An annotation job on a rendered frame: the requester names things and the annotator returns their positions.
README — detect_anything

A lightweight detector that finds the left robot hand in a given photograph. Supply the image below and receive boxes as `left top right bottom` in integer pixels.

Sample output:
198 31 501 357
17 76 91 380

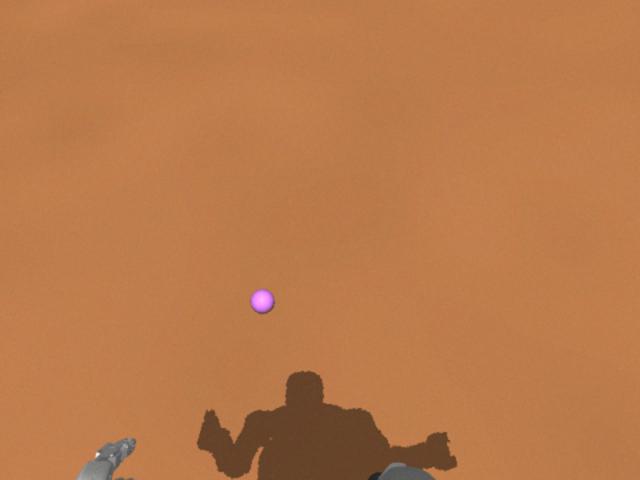
76 438 136 480

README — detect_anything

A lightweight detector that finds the ball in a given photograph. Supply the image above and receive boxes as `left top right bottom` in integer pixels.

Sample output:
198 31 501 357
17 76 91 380
250 289 274 313

